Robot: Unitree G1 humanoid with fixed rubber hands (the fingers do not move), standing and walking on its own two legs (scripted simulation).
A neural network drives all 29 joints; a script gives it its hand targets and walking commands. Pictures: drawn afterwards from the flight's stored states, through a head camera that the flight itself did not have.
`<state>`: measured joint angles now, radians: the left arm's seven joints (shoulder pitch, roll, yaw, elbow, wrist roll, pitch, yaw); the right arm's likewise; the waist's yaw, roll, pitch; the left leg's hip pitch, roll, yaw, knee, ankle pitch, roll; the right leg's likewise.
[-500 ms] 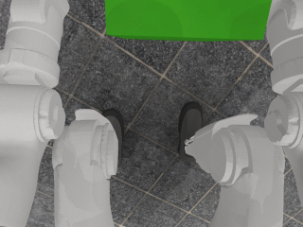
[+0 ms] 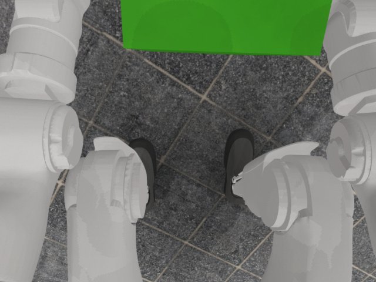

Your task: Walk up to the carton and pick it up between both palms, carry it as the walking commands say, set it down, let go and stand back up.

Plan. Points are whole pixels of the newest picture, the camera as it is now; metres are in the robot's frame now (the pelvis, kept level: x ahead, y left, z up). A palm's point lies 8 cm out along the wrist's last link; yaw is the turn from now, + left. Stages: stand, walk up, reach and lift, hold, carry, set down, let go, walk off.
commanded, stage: reach and lift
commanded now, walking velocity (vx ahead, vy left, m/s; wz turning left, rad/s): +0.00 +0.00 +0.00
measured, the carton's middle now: out of the picture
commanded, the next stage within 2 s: none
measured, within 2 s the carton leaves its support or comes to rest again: leaves its support in 1.12 s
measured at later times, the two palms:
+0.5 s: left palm out of the picture +0.56 +0.17 -0.19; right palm out of the picture +0.57 -0.15 -0.19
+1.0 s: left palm out of the picture +0.56 +0.17 -0.19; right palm out of the picture +0.57 -0.15 -0.18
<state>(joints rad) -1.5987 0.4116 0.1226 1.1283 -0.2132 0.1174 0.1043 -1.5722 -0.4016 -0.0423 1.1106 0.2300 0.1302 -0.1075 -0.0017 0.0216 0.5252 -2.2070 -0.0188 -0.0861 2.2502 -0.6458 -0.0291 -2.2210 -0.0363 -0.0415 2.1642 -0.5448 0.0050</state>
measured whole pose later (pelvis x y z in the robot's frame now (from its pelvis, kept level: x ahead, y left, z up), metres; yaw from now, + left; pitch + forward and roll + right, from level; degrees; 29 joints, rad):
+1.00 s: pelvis +0.00 +0.00 -0.01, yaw +0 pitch +32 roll -4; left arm -1.61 0.36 0.10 1.07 -0.19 0.20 0.11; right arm -1.61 -0.37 -0.10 1.10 0.24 0.22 -0.10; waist 0.00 0.04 0.52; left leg -2.22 -0.04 -0.09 2.29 -0.64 -0.03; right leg -2.22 -0.03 -0.04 2.21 -0.54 0.01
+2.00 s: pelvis -0.05 +0.00 +0.04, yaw +2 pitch +26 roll -5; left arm -1.60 0.34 0.10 0.85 -0.12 0.50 0.19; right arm -1.57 -0.36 -0.17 0.84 0.18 0.52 -0.15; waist 0.00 0.05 0.53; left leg -2.04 -0.08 -0.13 2.10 -0.51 -0.05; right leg -2.01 0.00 -0.03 2.00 -0.44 0.04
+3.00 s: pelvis -0.05 +0.00 +0.14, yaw +3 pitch +22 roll -5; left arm -1.35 0.21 0.23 0.61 -0.04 0.59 0.17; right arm -1.29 -0.22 -0.31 0.55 0.05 0.62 -0.12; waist 0.00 0.06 0.53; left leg -1.68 -0.08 -0.15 1.76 -0.46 -0.06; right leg -1.66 0.01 -0.03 1.67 -0.40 0.04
